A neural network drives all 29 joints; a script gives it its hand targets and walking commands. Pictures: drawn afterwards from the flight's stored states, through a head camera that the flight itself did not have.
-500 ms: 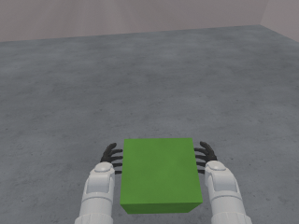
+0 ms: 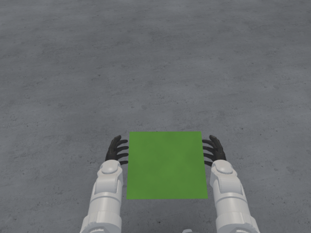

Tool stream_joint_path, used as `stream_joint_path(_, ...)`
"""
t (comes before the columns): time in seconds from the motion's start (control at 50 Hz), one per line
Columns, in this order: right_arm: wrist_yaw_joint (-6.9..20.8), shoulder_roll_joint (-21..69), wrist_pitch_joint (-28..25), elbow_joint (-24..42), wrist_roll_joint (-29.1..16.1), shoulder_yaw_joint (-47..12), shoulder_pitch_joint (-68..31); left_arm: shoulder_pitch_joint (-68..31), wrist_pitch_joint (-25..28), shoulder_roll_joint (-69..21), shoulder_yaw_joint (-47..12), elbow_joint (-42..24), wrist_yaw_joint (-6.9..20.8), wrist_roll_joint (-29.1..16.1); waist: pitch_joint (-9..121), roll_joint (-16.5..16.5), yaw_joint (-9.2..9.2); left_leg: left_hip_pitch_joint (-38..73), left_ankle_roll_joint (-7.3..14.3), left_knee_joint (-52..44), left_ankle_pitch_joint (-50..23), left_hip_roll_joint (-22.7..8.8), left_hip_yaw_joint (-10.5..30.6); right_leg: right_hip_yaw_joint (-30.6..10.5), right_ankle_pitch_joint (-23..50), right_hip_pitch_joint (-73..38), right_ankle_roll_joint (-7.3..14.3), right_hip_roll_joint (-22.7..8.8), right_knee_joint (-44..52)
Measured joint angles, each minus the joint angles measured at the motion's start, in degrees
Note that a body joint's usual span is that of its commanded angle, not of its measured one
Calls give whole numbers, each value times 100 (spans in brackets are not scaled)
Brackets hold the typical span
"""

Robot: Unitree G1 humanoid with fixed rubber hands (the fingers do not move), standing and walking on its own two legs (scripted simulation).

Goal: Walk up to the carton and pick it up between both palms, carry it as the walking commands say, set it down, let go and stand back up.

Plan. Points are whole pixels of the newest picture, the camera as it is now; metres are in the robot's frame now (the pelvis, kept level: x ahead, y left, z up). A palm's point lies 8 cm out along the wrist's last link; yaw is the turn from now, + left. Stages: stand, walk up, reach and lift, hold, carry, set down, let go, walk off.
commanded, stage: set down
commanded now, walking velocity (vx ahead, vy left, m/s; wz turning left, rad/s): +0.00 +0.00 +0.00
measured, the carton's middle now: (164, 168) +0.34 -0.02 -0.12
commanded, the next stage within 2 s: none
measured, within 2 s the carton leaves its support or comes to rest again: neither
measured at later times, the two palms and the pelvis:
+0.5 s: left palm (120, 162) +0.37 +0.12 -0.12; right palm (208, 166) +0.34 -0.16 -0.12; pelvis -0.02 +0.00 -0.07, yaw +0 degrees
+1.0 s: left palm (124, 166) +0.39 +0.13 -0.21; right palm (200, 170) +0.36 -0.16 -0.21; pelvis -0.03 +0.00 -0.14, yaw +0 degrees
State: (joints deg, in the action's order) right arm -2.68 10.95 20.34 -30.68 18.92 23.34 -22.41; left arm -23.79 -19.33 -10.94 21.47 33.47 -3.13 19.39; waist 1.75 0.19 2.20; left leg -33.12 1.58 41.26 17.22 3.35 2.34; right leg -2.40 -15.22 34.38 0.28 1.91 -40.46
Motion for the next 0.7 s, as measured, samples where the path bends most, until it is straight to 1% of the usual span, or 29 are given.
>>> stream_joint_path(0.1,-81,71,-260,-2,-38,132,-207,-280,250,60,94,97,-29,-67,59,17,-14,-784,-20,400,44,26,6,-19,-46,787,-6,19,-406)
stream_joint_path(0.22,-132,102,-428,32,-60,251,-534,-698,412,161,202,181,-13,-137,150,57,-41,-1716,-43,901,113,54,12,-44,-109,1719,-18,52,-900)
stream_joint_path(0.42,-179,89,-476,144,-134,336,-845,-1070,482,243,233,186,-11,-280,540,67,-64,-3100,-61,1744,360,89,-15,-119,-330,3116,-50,138,-1736)
stream_joint_path(0.7,-329,-8,-610,-2,-391,236,-944,-1216,626,386,66,392,-191,-543,1150,56,-63,-4495,-74,2742,765,157,-8,-182,-716,4517,-97,249,-2723)
